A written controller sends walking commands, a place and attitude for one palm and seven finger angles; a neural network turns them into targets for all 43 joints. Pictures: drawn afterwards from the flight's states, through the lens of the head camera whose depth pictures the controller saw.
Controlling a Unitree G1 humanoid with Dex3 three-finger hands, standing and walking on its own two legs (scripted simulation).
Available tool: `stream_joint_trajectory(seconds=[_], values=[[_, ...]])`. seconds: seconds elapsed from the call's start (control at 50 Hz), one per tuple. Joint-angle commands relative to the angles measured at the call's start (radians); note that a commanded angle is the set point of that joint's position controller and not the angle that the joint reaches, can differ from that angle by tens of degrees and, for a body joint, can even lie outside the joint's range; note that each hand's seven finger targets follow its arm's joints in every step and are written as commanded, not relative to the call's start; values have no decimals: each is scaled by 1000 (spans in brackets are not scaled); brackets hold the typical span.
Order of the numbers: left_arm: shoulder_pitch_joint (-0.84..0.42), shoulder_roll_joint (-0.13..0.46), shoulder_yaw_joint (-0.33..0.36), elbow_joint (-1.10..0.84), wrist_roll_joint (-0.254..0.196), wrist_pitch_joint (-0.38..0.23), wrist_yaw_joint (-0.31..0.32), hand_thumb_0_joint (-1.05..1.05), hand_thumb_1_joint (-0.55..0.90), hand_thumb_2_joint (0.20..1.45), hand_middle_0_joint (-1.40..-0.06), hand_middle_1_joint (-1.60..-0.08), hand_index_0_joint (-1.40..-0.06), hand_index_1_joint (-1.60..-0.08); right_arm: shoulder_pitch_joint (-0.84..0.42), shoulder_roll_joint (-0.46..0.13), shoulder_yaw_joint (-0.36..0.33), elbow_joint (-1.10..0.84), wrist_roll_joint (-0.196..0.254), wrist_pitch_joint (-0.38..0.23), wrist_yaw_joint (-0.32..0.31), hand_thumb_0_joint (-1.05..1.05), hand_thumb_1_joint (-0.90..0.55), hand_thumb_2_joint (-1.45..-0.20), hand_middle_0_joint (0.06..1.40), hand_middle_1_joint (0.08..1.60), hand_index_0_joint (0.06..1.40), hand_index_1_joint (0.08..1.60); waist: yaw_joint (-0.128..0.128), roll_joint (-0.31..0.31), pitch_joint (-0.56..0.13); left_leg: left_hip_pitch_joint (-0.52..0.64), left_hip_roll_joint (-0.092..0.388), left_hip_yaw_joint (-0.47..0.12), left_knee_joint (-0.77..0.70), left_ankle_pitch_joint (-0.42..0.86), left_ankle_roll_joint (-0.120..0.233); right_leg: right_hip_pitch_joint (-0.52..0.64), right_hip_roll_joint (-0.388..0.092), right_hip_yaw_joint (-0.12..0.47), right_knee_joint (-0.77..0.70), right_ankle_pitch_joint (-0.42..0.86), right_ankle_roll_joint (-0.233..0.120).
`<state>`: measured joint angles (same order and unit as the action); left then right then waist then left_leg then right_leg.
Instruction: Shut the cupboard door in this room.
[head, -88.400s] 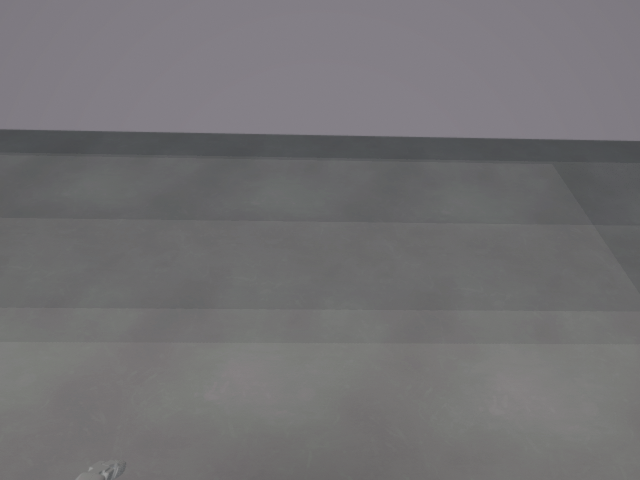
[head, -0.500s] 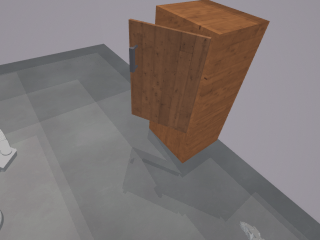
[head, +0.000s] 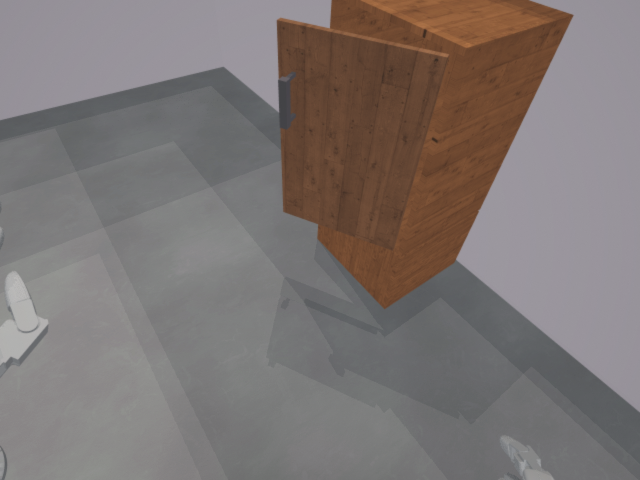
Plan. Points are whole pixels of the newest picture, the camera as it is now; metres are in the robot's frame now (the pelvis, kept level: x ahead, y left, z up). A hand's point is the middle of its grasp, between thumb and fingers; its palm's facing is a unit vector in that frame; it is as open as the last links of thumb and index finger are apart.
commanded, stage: stop stepping back and stand still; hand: left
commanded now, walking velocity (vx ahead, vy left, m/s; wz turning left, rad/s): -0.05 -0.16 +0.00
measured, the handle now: (288, 100) +0.95 +0.13 +0.00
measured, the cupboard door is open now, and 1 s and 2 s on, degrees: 30 30 30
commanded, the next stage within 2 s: let the arm hang, fingers relaxed in 0.34 s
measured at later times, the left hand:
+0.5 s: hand (61, 348) +0.21 +0.27 +0.11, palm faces +0.33 -0.80 -0.49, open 7.4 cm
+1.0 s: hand out of the picture -0.08 +0.23 -0.16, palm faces +0.03 -0.97 -0.24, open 7.2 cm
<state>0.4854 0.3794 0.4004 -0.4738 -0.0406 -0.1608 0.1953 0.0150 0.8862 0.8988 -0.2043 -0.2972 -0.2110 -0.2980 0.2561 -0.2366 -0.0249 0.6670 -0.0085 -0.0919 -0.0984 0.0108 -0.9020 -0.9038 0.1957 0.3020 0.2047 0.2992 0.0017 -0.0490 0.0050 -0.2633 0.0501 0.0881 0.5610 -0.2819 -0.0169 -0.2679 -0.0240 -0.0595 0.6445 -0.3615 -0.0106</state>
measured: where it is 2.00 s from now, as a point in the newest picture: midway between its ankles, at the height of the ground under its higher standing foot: outside the picture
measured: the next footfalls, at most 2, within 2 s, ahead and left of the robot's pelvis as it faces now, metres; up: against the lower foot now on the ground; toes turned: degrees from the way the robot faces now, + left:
none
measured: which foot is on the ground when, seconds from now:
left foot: down 0.00-1.00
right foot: down 0.00-1.00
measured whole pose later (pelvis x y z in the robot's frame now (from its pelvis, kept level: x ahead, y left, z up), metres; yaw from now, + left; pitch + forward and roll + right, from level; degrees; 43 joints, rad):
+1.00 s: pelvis -0.03 +0.03 +0.01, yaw +1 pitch -1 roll -1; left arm 0.36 0.21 0.03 1.10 0.02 0.04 0.02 0.00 0.94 0.90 -0.20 -0.30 -0.20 -0.30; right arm 0.34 -0.16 -0.01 1.07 -0.02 0.04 -0.02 0.00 -0.90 -0.90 0.20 0.30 0.20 0.30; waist 0.00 0.01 0.05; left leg -0.27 0.03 0.09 0.47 -0.19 0.03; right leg -0.23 -0.03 -0.06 0.44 -0.20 0.01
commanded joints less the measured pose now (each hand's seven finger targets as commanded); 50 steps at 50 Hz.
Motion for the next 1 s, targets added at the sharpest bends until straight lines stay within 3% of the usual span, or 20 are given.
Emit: stream_joint_trajectory(seconds=[0.0, 0.02, 0.06, 0.12, 0.16, 0.22, 0.28, 0.34, 0.4, 0.42, 0.44, 0.46, 0.5, 0.56, 0.58, 0.64, 0.68, 0.76, 0.92, 0.98], values=[[-32, 244, 171, -296, 2, -94, -3, 0, 900, 900, -200, -300, -200, -300, -98, -88, -18, -168, 0, -77, 24, 0, -900, -900, 200, 300, 200, 300, -6, 291, -45, 56, 220, -187, -192, 390, 90, -17, 17, -5, -66, 54, 22], [-1, 231, 171, -279, -3, -93, -7, 0, 900, 900, -200, -300, -200, -300, -93, -92, -18, -177, 6, -75, 31, 0, -900, -900, 200, 300, 200, 300, -7, 283, -52, 23, 200, -142, -165, 386, 71, 42, 22, -11, -134, 127, 20], [60, 216, 175, -232, -16, -86, -12, 0, 900, 900, -200, -300, -200, -300, -80, -93, -24, -189, 19, -69, 42, 0, -900, -900, 200, 300, 200, 300, -11, 174, -85, -26, 144, -78, -105, 317, 37, 135, 11, 26, -186, 306, 8], [135, 213, 176, -202, -29, -74, -7, 0, 900, 900, -200, -300, -200, -300, -68, -76, -23, -195, 25, -41, 47, 0, -900, -900, 200, 300, 200, 300, -29, 43, -185, -26, 63, -23, 14, 272, -1, 194, -98, 162, -168, 648, -47], [138, 219, 178, -190, -30, -68, 0, 0, 900, 900, -200, -300, -200, -300, -78, -65, -16, -194, 24, -25, 41, 0, -900, -900, 200, 300, 200, 300, -31, 9, -206, -19, 38, -22, 17, 226, -2, 199, -127, 182, -170, 730, -52], [136, 237, 185, -190, -27, -63, 3, 0, 900, 900, -200, -300, -200, -300, -97, -62, -6, -199, 21, -11, 26, 0, -900, -900, 200, 300, 200, 300, -27, 19, -186, 21, 46, -30, -31, 301, 9, 170, -100, 130, -157, 711, -24], [82, 257, 188, -225, -21, -65, 1, 0, 900, 900, -200, -300, -200, -300, -113, -70, -5, -203, 20, -10, 14, 0, -900, -900, 200, 300, 200, 300, -22, 76, -176, 61, 64, -39, -60, 380, 15, 149, -69, 98, -155, 654, -4], [61, 224, 152, -207, -15, -66, 1, 0, 900, 900, -200, -300, -200, -300, -115, -72, -5, -204, 22, -12, 9, 0, -900, -900, 200, 300, 200, 300, -18, 102, -144, 49, 67, -43, -83, 336, 19, 138, -53, 91, -177, 550, 3], [37, 211, 136, -195, -12, -66, 1, 0, 900, 900, -200, -300, -200, -300, -118, -74, -7, -200, 24, -18, 9, 0, -900, -900, 200, 300, 200, 300, -15, 87, -107, 26, 51, -42, -92, 217, 19, 112, -61, 114, -222, 434, -2], [-36, 61, -303, 539, 64, 78, -154, 0, 900, 900, -200, -300, -200, -300, -206, -266, -48, -34, 25, -69, 109, 0, -900, -900, 200, 300, 200, 300, -38, 105, -1, -43, 74, -60, 32, 349, 21, -7, -130, 42, -103, 563, -22], [-41, 39, -286, 569, 53, 148, -187, 0, 900, 900, -200, -300, -200, -300, -143, -231, -54, -32, 23, -15, 108, 0, -900, -900, 200, 300, 200, 300, -24, 120, -64, -4, 79, -61, -12, 293, 20, -23, -115, 96, -134, 467, -32], [-72, 10, -296, 611, 57, 156, -198, 0, 900, 900, -200, -300, -200, -300, -115, -205, -41, -25, 11, 9, 106, 0, -900, -900, 200, 300, 200, 300, -12, 90, -63, -44, 87, -81, -24, 208, 36, -34, -99, 65, -124, 341, -29], [-145, 19, -313, 712, 61, 155, -205, 0, 900, 900, -200, -300, -200, -300, -110, -196, -23, -21, 1, 41, 105, 0, -900, -900, 200, 300, 200, 300, -6, -30, -43, -84, 79, -113, -32, 138, 52, -37, -92, 67, -138, 237, -36], [-224, 31, -333, 906, 66, 159, -198, 0, 900, 900, -200, -300, -200, -300, -95, -184, -10, 20, -15, 74, 102, 0, -900, -900, 200, 300, 200, 300, -19, -138, -24, -33, 40, -118, -22, 122, 49, -73, -118, 114, -201, 154, -59], [-238, 28, -342, 972, 66, 163, -192, 0, 900, 900, -200, -300, -200, -300, -81, -172, -5, 41, -19, 85, 102, 0, -900, -900, 200, 300, 200, 300, -23, -119, -31, -5, 37, -115, -33, 152, 43, -70, -115, 115, -202, 155, -62], [-240, -4, -362, 1140, 60, 174, -183, 0, 900, 900, -200, -300, -200, -300, -79, -141, 11, 112, -24, 97, 98, 0, -900, -900, 200, 300, 200, 300, -11, 48, -40, 2, 51, -121, -115, 148, 40, -10, -84, 106, -206, 121, -36], [-225, -5, -363, 1236, 60, 173, -180, 0, 900, 900, -200, -300, -200, -300, -76, -140, 14, 156, -21, 99, 94, 0, -900, -900, 200, 300, 200, 300, -1, 116, -28, -28, 60, -130, -162, 79, 39, 36, -66, 97, -224, 84, -28], [-174, -60, -350, 1368, 60, 169, -177, 0, 900, 900, -200, -300, -200, -300, -29, -80, 4, 241, -23, 104, 83, 0, -900, -900, 200, 300, 200, 300, 0, 222, -11, -41, 47, -115, -208, -90, 37, 47, -64, 98, -280, 46, -42], [-129, -81, -359, 1507, 61, 165, -175, 0, 900, 900, -200, -300, -200, -300, 85, -68, -17, 342, -12, 104, 72, 0, -900, -900, 200, 300, 200, 300, -3, 72, 52, -43, 72, -137, -261, -150, 56, 21, -53, 79, -305, 24, -32], [-113, -81, -359, 1537, 61, 161, -172, 0, 900, 900, -200, -300, -200, -300, 104, -68, -20, 367, -9, 101, 71, 0, -900, -900, 200, 300, 200, 300, -3, 52, 62, -20, 70, -132, -254, -128, 60, -5, -55, 83, -307, 18, -34]])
